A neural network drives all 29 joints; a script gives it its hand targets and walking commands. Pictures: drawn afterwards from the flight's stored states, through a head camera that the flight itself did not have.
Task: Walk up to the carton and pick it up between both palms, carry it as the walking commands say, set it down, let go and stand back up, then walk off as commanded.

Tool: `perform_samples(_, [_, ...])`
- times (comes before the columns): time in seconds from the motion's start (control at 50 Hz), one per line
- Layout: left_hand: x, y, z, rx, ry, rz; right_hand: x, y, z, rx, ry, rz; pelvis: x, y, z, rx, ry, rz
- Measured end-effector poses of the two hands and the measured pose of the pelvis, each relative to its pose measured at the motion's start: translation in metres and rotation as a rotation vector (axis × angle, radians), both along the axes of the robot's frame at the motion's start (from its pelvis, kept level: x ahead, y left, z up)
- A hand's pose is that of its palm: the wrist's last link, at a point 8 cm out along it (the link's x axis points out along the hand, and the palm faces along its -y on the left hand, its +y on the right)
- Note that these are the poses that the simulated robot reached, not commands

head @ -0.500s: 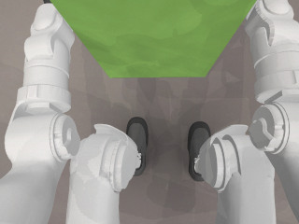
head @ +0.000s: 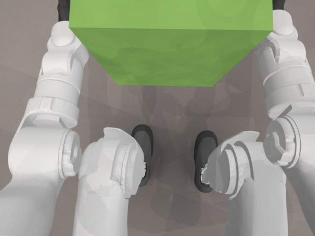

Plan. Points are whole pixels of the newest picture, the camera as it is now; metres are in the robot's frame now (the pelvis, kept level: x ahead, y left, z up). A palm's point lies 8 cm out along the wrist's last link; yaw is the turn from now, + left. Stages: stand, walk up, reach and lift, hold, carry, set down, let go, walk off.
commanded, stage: set down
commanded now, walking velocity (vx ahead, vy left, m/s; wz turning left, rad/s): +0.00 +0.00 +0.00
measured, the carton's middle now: (167, 25) +0.53 +0.02 -0.20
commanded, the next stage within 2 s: let go in 1.54 s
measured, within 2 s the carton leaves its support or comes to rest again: rests again in 0.32 s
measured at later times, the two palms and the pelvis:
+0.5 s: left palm (55, 14) +0.52 +0.22 -0.11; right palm out of the picture +0.55 -0.22 -0.09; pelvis -0.01 +0.00 +0.02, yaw +0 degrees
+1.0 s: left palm out of the picture +0.52 +0.23 +0.04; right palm out of the picture +0.55 -0.21 +0.04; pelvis +0.00 +0.00 +0.11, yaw +0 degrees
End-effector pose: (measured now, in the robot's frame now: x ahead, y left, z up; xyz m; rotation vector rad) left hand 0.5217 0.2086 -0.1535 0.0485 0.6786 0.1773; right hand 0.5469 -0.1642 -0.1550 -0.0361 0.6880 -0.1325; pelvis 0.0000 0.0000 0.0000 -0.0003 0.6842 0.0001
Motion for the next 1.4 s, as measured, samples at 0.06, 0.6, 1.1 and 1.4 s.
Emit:
perform_samples(0.06, [-0.003, 0.000, -0.004, 0.007, 0.018, -0.001, -0.003, -0.001, -0.003, -0.002, 0.015, -0.001, 0.000, 0.000, 0.000, 0.000, 0.000, 0.000])
perform_samples(0.6, [0.010, 0.013, 0.096, -0.013, -0.079, 0.004, 0.013, -0.058, 0.112, -0.033, -0.093, 0.006, -0.005, -0.002, 0.029, 0.005, -0.262, -0.001])
perform_samples(1.1, [-0.001, 0.017, 0.226, -0.017, -0.041, -0.015, -0.004, -0.047, 0.222, 0.009, -0.054, 0.062, 0.004, -0.004, 0.141, 0.011, -0.332, -0.008])
perform_samples(1.4, [-0.005, 0.029, 0.314, -0.039, 0.016, 0.025, -0.016, -0.062, 0.301, 0.006, 0.065, 0.027, 0.007, -0.006, 0.219, 0.018, -0.270, -0.015])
